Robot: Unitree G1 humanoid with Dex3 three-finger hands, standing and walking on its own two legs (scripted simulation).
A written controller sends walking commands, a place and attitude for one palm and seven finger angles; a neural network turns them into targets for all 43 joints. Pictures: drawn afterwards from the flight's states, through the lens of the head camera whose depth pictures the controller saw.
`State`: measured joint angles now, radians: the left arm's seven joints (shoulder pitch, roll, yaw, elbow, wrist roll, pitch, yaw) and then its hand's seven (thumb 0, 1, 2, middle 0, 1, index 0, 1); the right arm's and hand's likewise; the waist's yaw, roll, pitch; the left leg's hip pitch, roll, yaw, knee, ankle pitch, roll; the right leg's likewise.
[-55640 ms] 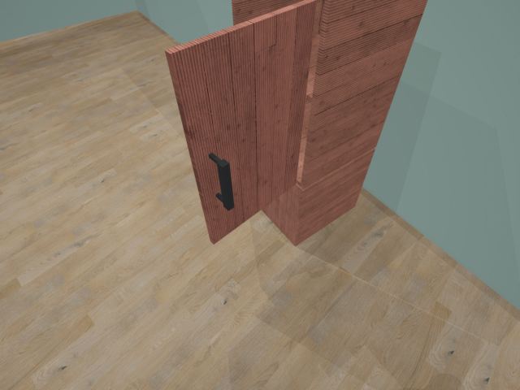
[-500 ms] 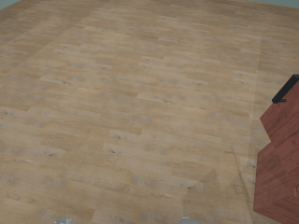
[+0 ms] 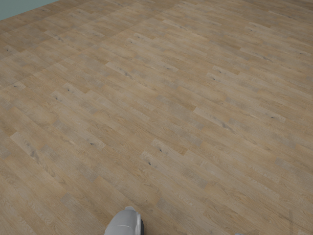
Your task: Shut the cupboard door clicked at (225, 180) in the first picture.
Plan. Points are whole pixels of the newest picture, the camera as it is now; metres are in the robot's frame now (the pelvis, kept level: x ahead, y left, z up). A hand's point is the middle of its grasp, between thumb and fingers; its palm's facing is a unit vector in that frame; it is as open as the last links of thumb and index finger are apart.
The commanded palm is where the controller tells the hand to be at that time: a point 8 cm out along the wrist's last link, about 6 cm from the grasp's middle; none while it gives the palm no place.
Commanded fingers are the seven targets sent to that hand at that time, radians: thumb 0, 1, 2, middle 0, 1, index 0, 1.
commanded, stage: walk to a spot facing it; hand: left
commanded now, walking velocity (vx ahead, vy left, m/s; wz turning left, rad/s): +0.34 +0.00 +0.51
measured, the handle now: out of the picture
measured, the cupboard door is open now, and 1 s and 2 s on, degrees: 26 26 26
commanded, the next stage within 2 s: turn to face it in 0.78 s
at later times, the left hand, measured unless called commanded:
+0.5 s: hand (101, 161) +0.33 +0.22 -0.14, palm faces +0.12 -0.97 -0.21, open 7.4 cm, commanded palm none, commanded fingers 0.00 0.90 0.90 -0.20 -0.30 -0.20 -0.30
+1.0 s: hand (100, 178) +0.29 +0.23 -0.19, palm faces +0.47 -0.85 -0.23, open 7.3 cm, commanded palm none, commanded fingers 0.00 0.90 0.90 -0.20 -0.30 -0.20 -0.30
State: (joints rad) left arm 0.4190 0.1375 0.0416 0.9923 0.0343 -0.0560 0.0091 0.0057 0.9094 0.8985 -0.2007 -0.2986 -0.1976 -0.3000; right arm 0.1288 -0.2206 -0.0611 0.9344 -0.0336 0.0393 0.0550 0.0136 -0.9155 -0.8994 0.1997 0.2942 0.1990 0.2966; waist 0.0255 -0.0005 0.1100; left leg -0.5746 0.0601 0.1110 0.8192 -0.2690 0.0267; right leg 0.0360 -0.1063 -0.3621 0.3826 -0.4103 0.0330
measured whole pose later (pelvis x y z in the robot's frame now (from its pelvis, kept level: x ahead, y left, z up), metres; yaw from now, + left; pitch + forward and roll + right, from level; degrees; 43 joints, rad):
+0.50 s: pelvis +0.22 +0.01 +0.00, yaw +9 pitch +1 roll +2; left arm 0.12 0.21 0.06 0.86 0.03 -0.01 -0.03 0.01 0.91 0.90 -0.20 -0.30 -0.19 -0.30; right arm 0.35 -0.16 -0.04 1.00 -0.03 -0.05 0.00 0.01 -0.91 -0.90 0.21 0.30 0.21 0.30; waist -0.05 -0.02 0.03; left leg -0.10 -0.06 0.01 0.39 -0.32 0.04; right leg -0.52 -0.11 -0.04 0.68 -0.16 0.06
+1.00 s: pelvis +0.38 +0.05 -0.01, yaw +25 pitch +1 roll -1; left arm 0.34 0.22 0.05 0.96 0.02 -0.01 0.02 0.00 0.92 0.90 -0.20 -0.30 -0.20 -0.30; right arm 0.09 -0.24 -0.05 0.89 -0.03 -0.01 0.02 0.01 -0.92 -0.90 0.20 0.29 0.20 0.30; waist 0.03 -0.02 0.08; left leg -0.43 0.04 0.10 0.63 -0.17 0.03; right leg -0.16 -0.14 -0.28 0.68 -0.48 0.04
